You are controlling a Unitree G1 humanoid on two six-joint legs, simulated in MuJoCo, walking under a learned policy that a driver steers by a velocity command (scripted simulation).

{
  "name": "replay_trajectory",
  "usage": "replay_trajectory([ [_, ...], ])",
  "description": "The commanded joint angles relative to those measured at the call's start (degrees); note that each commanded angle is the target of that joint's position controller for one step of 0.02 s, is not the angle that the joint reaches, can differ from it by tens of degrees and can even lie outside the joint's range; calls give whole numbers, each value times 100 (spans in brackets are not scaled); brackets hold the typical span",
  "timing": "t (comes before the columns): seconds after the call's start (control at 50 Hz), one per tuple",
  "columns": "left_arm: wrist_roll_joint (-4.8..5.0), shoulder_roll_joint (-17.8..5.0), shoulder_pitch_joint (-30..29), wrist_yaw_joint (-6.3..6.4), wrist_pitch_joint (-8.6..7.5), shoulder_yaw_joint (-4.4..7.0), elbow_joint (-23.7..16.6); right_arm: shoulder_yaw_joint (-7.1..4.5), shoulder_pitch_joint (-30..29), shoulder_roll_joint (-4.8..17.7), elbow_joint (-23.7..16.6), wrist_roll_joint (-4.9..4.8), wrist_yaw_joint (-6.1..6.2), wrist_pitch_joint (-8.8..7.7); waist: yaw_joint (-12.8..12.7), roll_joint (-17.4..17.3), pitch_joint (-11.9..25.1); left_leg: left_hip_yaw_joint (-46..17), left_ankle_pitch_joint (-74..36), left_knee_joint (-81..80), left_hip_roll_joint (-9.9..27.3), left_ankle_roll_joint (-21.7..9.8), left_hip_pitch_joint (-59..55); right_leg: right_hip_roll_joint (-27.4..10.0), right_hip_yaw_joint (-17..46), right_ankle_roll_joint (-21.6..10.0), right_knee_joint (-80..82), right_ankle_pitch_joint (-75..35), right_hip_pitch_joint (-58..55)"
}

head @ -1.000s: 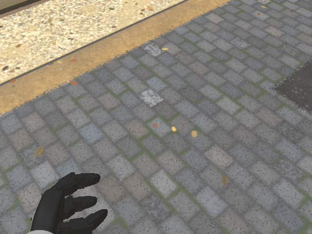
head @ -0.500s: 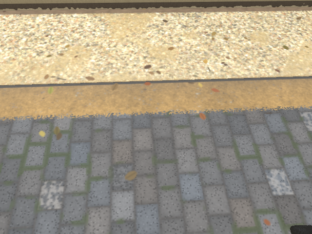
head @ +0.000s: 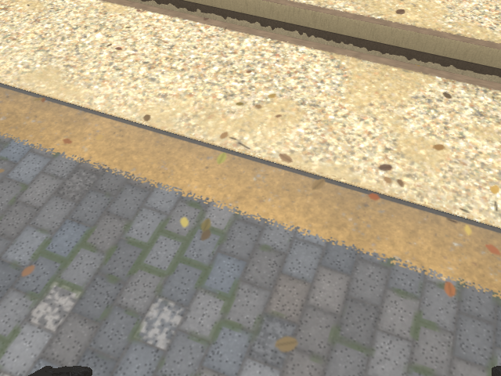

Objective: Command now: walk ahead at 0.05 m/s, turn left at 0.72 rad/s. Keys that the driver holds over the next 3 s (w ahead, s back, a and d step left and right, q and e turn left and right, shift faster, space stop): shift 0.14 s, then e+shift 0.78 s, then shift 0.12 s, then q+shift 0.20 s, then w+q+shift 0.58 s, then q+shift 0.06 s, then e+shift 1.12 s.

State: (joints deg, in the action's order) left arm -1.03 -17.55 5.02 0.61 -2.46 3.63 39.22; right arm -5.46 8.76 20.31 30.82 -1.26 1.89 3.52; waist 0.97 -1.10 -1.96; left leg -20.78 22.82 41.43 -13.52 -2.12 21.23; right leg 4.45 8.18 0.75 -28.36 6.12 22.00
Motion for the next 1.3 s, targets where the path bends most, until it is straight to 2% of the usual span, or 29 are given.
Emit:
replay_trajectory([
  [0.02,-165,-895,-51,7,-19,267,-527,-169,619,833,-335,77,-63,-137,241,1391,910,634,1289,2394,571,431,1265,-2648,2918,-1682,1050,-1119,-1548],
  [0.04,-76,-610,-195,25,9,182,-600,-222,507,1009,-160,53,-62,-113,139,912,732,739,836,2738,736,539,1265,-2285,2182,-1507,918,-733,-1348],
  [0.08,47,-532,-234,70,114,105,-621,-132,464,711,-25,71,-21,-19,53,551,530,997,369,3261,785,673,1245,-1762,1428,-1212,912,-391,-1082],
  [0.14,-1,-555,-10,83,204,72,-497,36,274,311,-69,24,-44,-73,-81,762,507,1461,187,2671,894,731,1077,-1379,759,-1174,1027,-545,-1132],
  [0.2,49,-363,69,0,241,-17,-375,226,193,-141,2,171,-53,-130,-112,1149,698,1713,496,784,1216,749,82,-1166,691,-1112,1053,-53,-1066],
  [0.26,150,-903,431,-47,315,162,-324,114,109,148,137,88,-65,-183,-293,1459,519,1885,186,-540,1017,665,-243,-1299,1297,-1224,983,124,-1182],
  [0.32,339,-930,478,11,327,206,-342,37,582,265,399,63,-63,-251,-4,1207,608,1767,-897,-2078,1044,161,-1332,-1181,1627,-923,848,276,-678],
  [0.34,337,-755,473,24,286,167,-368,-16,826,471,433,142,-26,-252,75,905,828,1447,-1157,-1995,1633,-86,-2128,-990,1419,-633,508,734,-12],
  [0.36,331,-437,230,3,210,98,-607,-148,867,937,547,307,-6,-212,28,-696,647,543,-1501,-2053,2616,-683,-2155,-317,279,-254,-427,1491,1080],
  [0.38,308,-614,204,-5,152,159,-633,-139,565,799,454,434,-19,-225,118,-1327,555,-141,-2449,-2404,3483,-1269,-1817,-75,-407,3,-1638,2462,1429],
  [0.4,262,-862,294,-10,166,288,-565,-30,292,475,334,460,12,-284,50,-1013,498,-17,-3223,-2383,3640,-1386,-1687,-311,-372,183,-2856,2644,1509],
  [0.46,244,-595,871,27,453,299,-278,81,-398,100,212,186,82,-396,-247,-728,340,1223,-3777,-2134,2994,-876,-1767,-557,-412,460,-3904,1894,1796],
  [0.56,270,-231,182,-196,520,106,-801,-44,-2,382,397,214,115,-265,170,-766,337,1967,-3512,-2114,2952,-922,-1982,-834,-946,545,-2561,1314,1497],
  [0.68,253,-547,541,-308,641,271,-944,-208,-153,701,503,-61,-91,-380,-102,-801,489,2542,-3613,-1329,3223,-516,-1606,-564,-1489,-19,-754,946,4],
  [0.7,239,-661,890,-245,654,363,-841,-192,-78,578,578,-88,-129,-418,-283,-567,616,2854,-3559,-654,3026,-240,-1284,-369,-1475,-218,-214,478,-727],
  [0.72,227,-1134,1451,-125,633,553,-741,-155,197,411,639,-1,-169,-469,-502,314,876,3182,-2658,668,2569,232,-264,-598,-689,-597,239,-1301,-2052],
  [0.74,200,-2001,1508,-23,579,705,-897,34,59,-114,235,360,-188,-506,-252,2294,1023,3076,1644,2576,1617,789,1889,-2169,1854,-1663,146,-3859,-3210],
  [0.76,-10,-1712,1515,-129,391,599,-1023,4,-469,145,142,331,-150,-534,-700,1592,1802,1727,1835,3356,1353,742,2226,-2660,2714,-2397,606,-2870,-3013],
  [0.78,0,-1492,1305,-166,270,515,-987,-44,-782,351,113,151,-111,-530,-647,994,1396,1524,1387,3413,1472,581,2270,-2427,2218,-2166,783,-2061,-2670],
  [0.82,263,-1126,662,-59,271,406,-1014,-72,-656,397,242,185,7,-499,-246,477,759,1446,424,2669,1654,466,2173,-1834,1580,-1556,862,-948,-1916],
  [0.88,162,-1090,199,89,377,361,-1181,-67,-331,306,413,231,-15,-477,33,662,788,1527,-337,2042,1354,590,1411,-1367,1220,-1378,874,-1005,-1151],
  [1.04,109,-1016,351,132,459,288,-1076,49,-413,166,518,152,-102,-444,-236,962,824,1550,-623,500,1231,699,663,-1257,1554,-1288,560,-353,-818],
  [1.1,20,-630,257,62,448,90,-1005,93,-250,147,561,136,-159,-484,-276,986,905,1705,-510,75,1479,576,126,-1411,1483,-1297,328,-839,-849],
  [1.14,-4,-186,171,3,380,-115,-840,208,-62,-172,628,163,-245,-541,-59,894,861,1825,-1387,-1272,1523,421,-913,-1213,1141,-1045,275,-463,-569],
  [1.16,-61,-156,488,-20,317,-124,-689,220,-191,-93,566,227,-259,-550,-173,740,726,1564,-2087,-1672,1567,298,-1207,-948,938,-790,250,89,-492],
  [1.18,-162,-356,777,-5,268,-63,-655,127,-388,446,381,257,-230,-548,-484,59,541,850,-3155,-1690,2049,33,-1077,-490,543,-502,-225,906,-476],
  [1.2,-179,-459,975,16,239,-8,-668,59,-581,723,384,221,-217,-534,-785,-676,429,417,-2950,-1789,2331,-520,-634,-114,-8,-209,-359,1288,-627],
  [1.22,-147,-617,646,74,239,37,-690,43,-549,633,351,156,-220,-517,-552,-917,310,-28,-2234,-2050,2407,-757,-315,-110,-214,-55,-468,1241,-750],
  [1.3,113,-351,298,18,167,80,-852,-28,463,695,528,-34,-114,-442,-215,-994,309,-872,2301,-2592,2273,-882,-269,23,-563,-199,-633,2265,-522],
])
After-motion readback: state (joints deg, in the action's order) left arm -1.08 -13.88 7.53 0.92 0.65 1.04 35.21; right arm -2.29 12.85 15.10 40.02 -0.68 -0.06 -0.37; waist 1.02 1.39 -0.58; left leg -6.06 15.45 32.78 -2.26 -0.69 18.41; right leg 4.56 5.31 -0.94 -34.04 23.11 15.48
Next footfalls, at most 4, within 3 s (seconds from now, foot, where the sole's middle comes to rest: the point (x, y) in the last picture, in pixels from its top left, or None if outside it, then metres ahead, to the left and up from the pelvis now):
0.34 left None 0.02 0.11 -0.76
0.72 right None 0.04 -0.17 -0.76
1.16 left None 0.18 0.01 -0.76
1.80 left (250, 360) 0.51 0.02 -0.76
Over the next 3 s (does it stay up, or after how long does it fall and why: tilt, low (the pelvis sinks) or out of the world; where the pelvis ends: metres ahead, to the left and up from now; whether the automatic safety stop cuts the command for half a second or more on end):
stays up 0.82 0.08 0.02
